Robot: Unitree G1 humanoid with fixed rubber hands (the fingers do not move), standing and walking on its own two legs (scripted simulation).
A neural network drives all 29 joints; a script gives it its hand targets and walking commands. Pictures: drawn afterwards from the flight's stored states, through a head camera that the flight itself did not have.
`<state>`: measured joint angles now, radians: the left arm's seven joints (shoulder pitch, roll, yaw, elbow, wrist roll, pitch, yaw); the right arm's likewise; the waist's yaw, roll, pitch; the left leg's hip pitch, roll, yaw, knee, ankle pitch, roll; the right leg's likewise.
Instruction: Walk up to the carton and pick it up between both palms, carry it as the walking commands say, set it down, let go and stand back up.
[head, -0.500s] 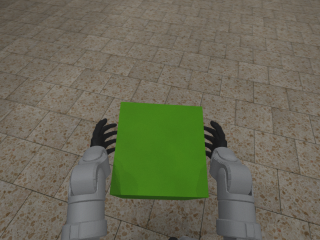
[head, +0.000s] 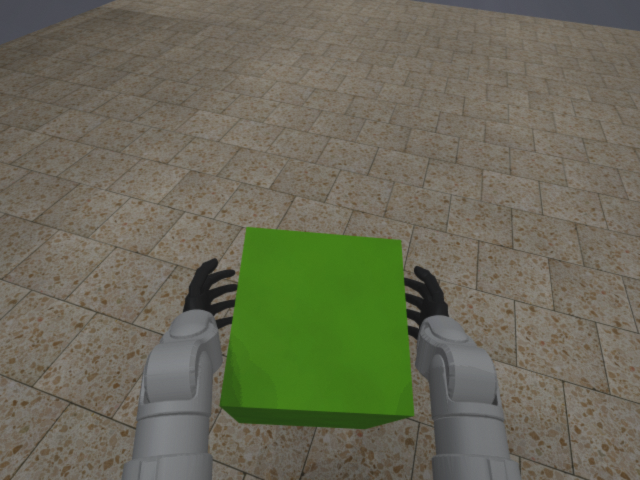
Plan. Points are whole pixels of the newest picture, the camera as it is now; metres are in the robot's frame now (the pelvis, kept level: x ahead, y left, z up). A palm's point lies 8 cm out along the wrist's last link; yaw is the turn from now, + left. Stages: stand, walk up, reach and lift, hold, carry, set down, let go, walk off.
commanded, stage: carry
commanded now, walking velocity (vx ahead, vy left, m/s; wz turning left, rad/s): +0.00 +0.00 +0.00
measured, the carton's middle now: (312, 340) +0.32 +0.01 -0.02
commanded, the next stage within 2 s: none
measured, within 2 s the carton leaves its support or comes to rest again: neither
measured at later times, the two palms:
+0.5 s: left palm (191, 310) +0.31 +0.16 +0.07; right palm (419, 321) +0.31 -0.13 +0.06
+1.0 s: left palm (198, 344) +0.28 +0.15 +0.04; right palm (424, 359) +0.27 -0.13 +0.03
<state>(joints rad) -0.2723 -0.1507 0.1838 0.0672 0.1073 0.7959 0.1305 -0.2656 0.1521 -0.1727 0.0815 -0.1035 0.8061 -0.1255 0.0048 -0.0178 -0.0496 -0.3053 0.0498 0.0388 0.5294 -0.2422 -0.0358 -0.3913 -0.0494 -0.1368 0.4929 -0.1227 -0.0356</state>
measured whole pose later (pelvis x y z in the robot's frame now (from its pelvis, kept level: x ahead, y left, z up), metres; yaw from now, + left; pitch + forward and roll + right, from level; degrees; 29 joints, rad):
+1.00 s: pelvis +0.01 +0.01 +0.00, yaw +0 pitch -1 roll +0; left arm -0.16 -0.13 0.10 0.19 0.18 0.81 0.12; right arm -0.14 0.13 -0.09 0.18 -0.13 0.84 -0.16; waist -0.01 0.01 -0.12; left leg -0.25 0.04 0.05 0.54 -0.28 -0.02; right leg -0.34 -0.06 -0.13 0.51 -0.16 -0.01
